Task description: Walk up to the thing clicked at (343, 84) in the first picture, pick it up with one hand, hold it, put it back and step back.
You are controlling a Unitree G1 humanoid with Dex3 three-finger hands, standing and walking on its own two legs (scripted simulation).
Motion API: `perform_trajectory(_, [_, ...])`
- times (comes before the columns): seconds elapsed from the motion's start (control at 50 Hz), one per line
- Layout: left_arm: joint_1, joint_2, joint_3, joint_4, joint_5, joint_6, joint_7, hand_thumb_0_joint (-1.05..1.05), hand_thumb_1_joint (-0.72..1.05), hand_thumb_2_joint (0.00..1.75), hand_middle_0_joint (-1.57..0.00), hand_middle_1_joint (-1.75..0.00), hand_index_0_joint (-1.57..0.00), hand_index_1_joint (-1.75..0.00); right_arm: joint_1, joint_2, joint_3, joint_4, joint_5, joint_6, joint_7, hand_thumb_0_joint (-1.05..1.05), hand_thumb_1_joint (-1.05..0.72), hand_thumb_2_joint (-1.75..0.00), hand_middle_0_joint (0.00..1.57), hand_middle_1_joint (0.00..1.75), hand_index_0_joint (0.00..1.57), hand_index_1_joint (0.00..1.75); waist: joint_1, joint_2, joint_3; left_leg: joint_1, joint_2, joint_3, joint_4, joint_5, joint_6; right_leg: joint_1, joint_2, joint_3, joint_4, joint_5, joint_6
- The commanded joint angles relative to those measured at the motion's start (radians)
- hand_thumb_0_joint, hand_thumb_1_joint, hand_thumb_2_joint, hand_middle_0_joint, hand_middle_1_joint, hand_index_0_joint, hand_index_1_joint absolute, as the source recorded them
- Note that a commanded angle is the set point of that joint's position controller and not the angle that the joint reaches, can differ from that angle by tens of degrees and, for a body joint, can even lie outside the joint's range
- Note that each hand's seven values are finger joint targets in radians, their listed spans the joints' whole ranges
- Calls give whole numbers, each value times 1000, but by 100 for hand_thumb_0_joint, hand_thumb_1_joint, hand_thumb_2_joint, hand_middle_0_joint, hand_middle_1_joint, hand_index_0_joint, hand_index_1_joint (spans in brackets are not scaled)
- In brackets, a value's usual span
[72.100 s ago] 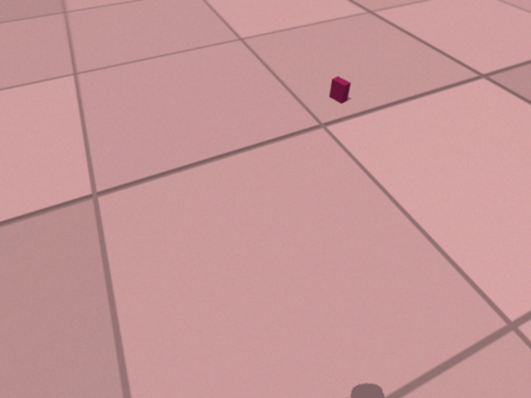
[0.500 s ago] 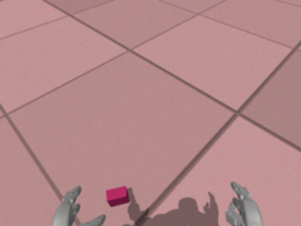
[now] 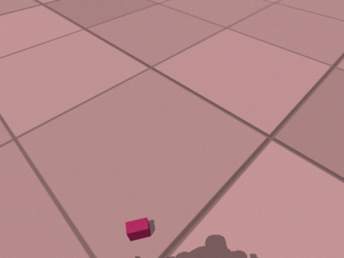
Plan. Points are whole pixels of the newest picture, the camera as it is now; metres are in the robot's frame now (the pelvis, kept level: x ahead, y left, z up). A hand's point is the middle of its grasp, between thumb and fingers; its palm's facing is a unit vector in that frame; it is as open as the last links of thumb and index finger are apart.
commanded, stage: stand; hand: left
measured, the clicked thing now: (138, 229) +0.39 +0.20 -0.70
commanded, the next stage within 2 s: step back in 1.66 s
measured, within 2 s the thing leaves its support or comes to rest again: neither
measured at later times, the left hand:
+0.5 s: hand out of the picture +0.04 +0.23 -0.15, palm faces -0.03 -0.94 -0.34, open 7.4 cm
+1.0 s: hand out of the picture +0.09 +0.23 -0.14, palm faces -0.05 -0.94 -0.33, open 7.4 cm
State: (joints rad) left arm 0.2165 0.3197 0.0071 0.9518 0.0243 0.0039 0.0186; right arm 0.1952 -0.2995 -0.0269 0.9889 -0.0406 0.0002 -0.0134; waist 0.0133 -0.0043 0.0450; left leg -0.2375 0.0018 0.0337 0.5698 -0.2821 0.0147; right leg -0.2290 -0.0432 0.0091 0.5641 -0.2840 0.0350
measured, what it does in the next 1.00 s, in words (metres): stands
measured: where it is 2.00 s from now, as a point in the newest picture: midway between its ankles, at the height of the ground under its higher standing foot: outside the picture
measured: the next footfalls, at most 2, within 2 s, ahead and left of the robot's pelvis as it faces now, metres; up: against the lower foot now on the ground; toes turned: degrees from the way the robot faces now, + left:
none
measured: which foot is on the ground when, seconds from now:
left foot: down 0.00-1.00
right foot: down 0.00-1.00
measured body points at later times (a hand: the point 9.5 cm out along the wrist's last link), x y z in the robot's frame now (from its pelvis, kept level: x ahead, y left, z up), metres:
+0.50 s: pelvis -0.01 -0.01 +0.01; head -0.01 -0.02 +0.46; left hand +0.04 +0.28 -0.12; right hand +0.04 -0.30 -0.13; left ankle +0.02 +0.11 -0.73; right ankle +0.01 -0.14 -0.73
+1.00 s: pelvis +0.01 -0.01 +0.01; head +0.02 -0.02 +0.46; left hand +0.09 +0.28 -0.12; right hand +0.07 -0.31 -0.13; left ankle +0.02 +0.11 -0.73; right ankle +0.01 -0.14 -0.73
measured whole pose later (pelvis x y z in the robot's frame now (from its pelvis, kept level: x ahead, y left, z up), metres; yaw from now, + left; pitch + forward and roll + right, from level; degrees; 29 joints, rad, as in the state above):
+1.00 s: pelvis +0.01 -0.01 +0.01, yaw -1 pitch -3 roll +0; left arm 0.09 0.32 0.00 1.15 0.01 -0.01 0.00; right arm 0.12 -0.33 -0.01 1.15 -0.01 0.00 0.00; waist -0.01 0.01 0.07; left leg -0.12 0.02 0.05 0.36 -0.19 -0.01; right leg -0.14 -0.03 0.02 0.38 -0.20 0.02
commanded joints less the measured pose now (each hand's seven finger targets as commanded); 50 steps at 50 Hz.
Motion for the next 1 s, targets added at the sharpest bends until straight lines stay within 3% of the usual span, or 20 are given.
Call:
perform_trajectory(0.0, [-59, 171, 43, -16, -1, -30, 13, 0, 90, 90, -20, -30, -20, -30, -63, -201, -43, -30, 3, -34, -11, 0, -90, -90, 20, 30, 20, 30, -2, 37, -22, 19, 108, -157, -256, 14, 16, 30, -45, 62, -137, 77, -63])
perform_trajectory(0.08, [-62, 178, 38, 35, -1, -31, 8, 0, 90, 90, -20, -30, -20, -30, -76, -212, -41, 6, 8, -34, -9, 0, -90, -90, 20, 30, 20, 30, -1, 43, -6, 39, 111, -158, -306, -20, 8, 42, -48, 62, -170, 85, -57])
perform_trajectory(0.14, [-66, 181, 34, 65, 2, -37, 9, 0, 90, 90, -20, -30, -20, -30, -82, -199, -39, 31, 12, -34, -6, 0, -90, -90, 20, 30, 20, 30, -4, -2, -20, 88, 102, -127, -272, 71, 4, 47, -67, 80, -208, 103, -60])
perform_trajectory(0.26, [-92, 193, 31, 101, 1, -41, 11, 0, 90, 90, -20, -30, -20, -30, -84, -193, -35, 64, 15, -25, -1, 0, -90, -90, 20, 30, 20, 30, -15, -27, -17, 126, 98, -108, -270, 81, 3, 29, -76, 96, -262, 71, -52])
perform_trajectory(0.32, [-104, 197, 31, 112, 0, -38, 10, 0, 90, 90, -20, -30, -20, -30, -82, -195, -33, 79, 16, -20, 3, 0, -90, -90, 20, 30, 20, 30, -16, -23, 19, 85, 90, -104, -282, 24, -2, 18, -72, 100, -281, -7, -48])
perform_trajectory(0.54, [-114, 209, 34, 135, -3, -32, 3, 0, 90, 90, -20, -30, -20, -30, -90, -217, -32, 97, 19, -19, 3, 0, -90, -90, 20, 30, 20, 30, -12, 2, 8, 75, 104, -113, -301, -28, -1, 17, -70, 106, -278, -29, -53])
perform_trajectory(0.6, [-129, 209, 35, 132, -6, -33, 2, 0, 90, 90, -20, -30, -20, -30, -95, -217, -28, 98, 20, -21, 2, 0, -90, -90, 20, 30, 20, 30, -14, 15, -13, 83, 112, -110, -298, 12, -1, 39, -70, 102, -258, 44, -55])
perform_trajectory(0.62, [-126, 206, 35, 133, -4, -36, 2, 0, 90, 90, -20, -30, -20, -30, -98, -223, -30, 97, 20, -24, 1, 0, -90, -90, 20, 30, 20, 30, -11, 14, -44, 111, 113, -105, -283, 68, 1, 57, -79, 105, -255, 98, -58])
perform_trajectory(0.68, [-138, 212, 34, 135, -7, -35, 2, 0, 90, 90, -20, -30, -20, -30, -96, -221, -27, 102, 21, -25, 1, 0, -90, -90, 20, 30, 20, 30, -16, -7, -36, 115, 113, -100, -279, 107, 1, 48, -77, 102, -256, 110, -56])
perform_trajectory(0.8, [-146, 210, 33, 137, -8, -32, -1, 0, 90, 90, -20, -30, -20, -30, -93, -231, -24, 109, 24, -22, 1, 0, -90, -90, 20, 30, 20, 30, -20, -6, -23, 99, 116, -100, -290, 69, 1, 52, -73, 103, -261, 92, -55])
perform_trajectory(0.9, [-152, 202, 33, 139, -9, -30, -2, 0, 90, 90, -20, -30, -20, -30, -106, -233, -23, 111, 24, -27, -1, 0, -90, -90, 20, 30, 20, 30, -17, 8, -50, 123, 123, -97, -294, 126, -2, 76, -73, 96, -244, 184, -53])
perform_trajectory(0.98, [-162, 209, 36, 133, -12, -33, -1, 0, 90, 90, -20, -30, -20, -30, -104, -236, -24, 114, 25, -28, -2, 0, -90, -90, 20, 30, 20, 30, -20, 2, -83, 163, 131, -89, -270, 237, -3, 92, -80, 91, -236, 260, -51])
